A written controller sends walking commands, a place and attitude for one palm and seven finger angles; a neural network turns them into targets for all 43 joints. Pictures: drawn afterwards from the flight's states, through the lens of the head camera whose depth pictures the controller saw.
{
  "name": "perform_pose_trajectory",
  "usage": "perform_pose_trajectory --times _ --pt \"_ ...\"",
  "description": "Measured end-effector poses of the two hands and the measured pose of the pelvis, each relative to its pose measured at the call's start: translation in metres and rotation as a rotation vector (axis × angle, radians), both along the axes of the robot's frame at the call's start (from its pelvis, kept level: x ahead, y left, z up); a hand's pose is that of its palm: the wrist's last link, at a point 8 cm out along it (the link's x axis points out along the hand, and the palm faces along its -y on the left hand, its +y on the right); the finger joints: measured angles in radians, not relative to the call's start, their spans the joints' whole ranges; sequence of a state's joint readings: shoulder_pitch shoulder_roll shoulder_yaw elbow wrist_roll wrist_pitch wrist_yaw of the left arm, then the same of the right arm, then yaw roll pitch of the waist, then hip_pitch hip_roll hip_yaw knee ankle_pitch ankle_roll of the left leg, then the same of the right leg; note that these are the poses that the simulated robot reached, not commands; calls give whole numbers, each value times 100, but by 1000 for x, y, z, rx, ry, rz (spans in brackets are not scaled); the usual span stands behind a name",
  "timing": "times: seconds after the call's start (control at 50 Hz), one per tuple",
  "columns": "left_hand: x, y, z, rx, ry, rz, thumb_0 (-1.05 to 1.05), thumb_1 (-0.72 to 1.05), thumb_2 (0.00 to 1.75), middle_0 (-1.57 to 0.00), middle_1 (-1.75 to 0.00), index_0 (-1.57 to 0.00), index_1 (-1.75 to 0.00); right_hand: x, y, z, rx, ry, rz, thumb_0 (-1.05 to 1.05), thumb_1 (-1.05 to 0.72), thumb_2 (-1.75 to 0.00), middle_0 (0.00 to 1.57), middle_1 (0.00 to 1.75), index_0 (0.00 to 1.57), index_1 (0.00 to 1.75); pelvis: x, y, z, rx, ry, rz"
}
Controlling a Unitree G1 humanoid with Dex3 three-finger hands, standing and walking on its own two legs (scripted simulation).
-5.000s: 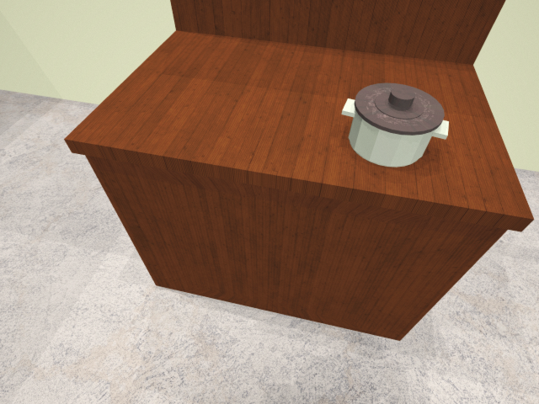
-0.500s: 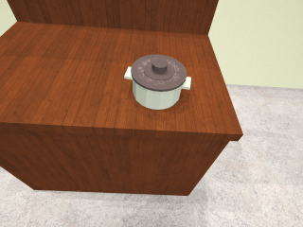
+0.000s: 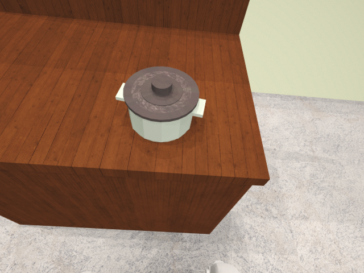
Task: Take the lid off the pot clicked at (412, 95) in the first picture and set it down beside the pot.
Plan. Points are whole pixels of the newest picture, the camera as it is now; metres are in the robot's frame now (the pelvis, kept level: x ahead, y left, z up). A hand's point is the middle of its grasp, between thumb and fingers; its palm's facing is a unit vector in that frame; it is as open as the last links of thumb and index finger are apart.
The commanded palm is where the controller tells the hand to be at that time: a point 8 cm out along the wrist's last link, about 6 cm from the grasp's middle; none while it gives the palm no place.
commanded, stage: come to a stop and stand still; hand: left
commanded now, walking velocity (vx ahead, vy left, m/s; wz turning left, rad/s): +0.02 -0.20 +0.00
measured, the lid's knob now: (161, 84) +0.49 +0.08 +0.12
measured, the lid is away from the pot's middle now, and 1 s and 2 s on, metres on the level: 0.00 0.00 0.00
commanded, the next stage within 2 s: look again from close up in 0.98 s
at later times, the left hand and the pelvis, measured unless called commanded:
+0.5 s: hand out of the picture +0.08 +0.13 -0.19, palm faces +0.06 -0.98 -0.21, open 7.3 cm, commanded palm none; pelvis +0.02 -0.06 -0.01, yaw +0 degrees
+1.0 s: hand out of the picture +0.02 +0.11 -0.19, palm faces -0.01 -0.97 -0.22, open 7.4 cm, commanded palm none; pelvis +0.00 -0.07 -0.02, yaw -1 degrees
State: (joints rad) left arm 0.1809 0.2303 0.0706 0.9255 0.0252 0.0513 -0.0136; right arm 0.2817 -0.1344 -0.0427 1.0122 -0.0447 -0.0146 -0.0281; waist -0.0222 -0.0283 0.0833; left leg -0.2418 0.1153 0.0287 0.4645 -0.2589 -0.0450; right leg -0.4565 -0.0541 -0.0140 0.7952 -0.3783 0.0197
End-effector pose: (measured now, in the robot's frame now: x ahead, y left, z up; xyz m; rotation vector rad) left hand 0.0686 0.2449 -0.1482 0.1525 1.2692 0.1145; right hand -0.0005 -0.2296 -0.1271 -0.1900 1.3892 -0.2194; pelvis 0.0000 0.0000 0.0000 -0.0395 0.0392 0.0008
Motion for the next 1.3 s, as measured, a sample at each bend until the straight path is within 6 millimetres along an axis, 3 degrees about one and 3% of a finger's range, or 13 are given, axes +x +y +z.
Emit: perform_pose_trajectory --times 0.1,0.22,0.3,0.38,0.48,0.56,0.64,0.72,0.92,1.02,1.14,1.3 --pt "28 -31 -5 49 -72 -24 0 91 90 -19 -30 -20 -30 4 -50 -26 2 35 -20 1 -91 -90 20 30 21 30 12 -37 -20 28 -8 7" --pt "19 -72 -6 15 -32 -19 0 91 90 -19 -30 -20 -30 41 -84 -16 -35 -31 -19 1 -91 -90 20 30 20 30 22 -54 -13 29 -33 -13" --pt "13 -78 -12 5 -8 -2 0 93 90 -20 -30 -21 -30 67 -82 -11 -31 -96 0 1 -91 -90 20 30 20 30 28 -58 -13 25 -41 -15" --pt "10 -75 -20 -6 4 27 0 92 90 -20 -30 -21 -30 85 -68 -8 -13 -128 36 1 -91 -90 20 30 20 30 30 -60 -14 31 -59 -10" --pt "3 -71 -12 21 11 54 0 91 90 -20 -30 -21 -30 100 -52 -8 32 -163 81 1 -91 -90 20 30 20 30 24 -61 -9 41 -53 -4" --pt "-8 -69 -2 58 9 59 0 91 90 -20 -30 -20 -30 109 -51 -11 65 -203 104 0 -92 -90 20 30 20 30 16 -64 -8 41 -37 -2" --pt "-24 -68 -5 103 -16 19 0 90 90 -20 -30 -20 -30 116 -59 -23 92 -282 101 1 -91 -90 20 30 21 30 10 -69 -23 56 -29 -22" --pt "-35 -68 -4 109 -1 -7 0 90 90 -20 -30 -20 -30 105 -63 -26 95 -314 81 1 -91 -90 20 30 20 30 4 -68 -25 43 -63 -11" --pt "-45 -78 -4 70 7 1 0 90 90 -20 -30 -20 -30 36 -75 -27 64 -135 53 1 -91 -90 20 30 20 30 1 -72 -20 30 -44 -9" --pt "-54 -89 -7 41 58 -2 0 90 90 -20 -30 -20 -30 13 -76 -24 59 -69 22 1 -91 -90 20 30 20 30 3 -75 -15 29 -38 -14" --pt "-58 -100 -10 11 103 -3 0 90 90 -20 -30 -20 -30 5 -73 -21 62 -30 1 1 -91 -90 20 30 20 30 9 -78 -13 29 -38 -18" --pt "-51 -109 -12 -7 115 3 0 90 90 -20 -30 -20 -30 19 -74 -19 55 -30 -3 2 -92 -90 20 30 20 30 18 -80 -10 31 -43 -20"
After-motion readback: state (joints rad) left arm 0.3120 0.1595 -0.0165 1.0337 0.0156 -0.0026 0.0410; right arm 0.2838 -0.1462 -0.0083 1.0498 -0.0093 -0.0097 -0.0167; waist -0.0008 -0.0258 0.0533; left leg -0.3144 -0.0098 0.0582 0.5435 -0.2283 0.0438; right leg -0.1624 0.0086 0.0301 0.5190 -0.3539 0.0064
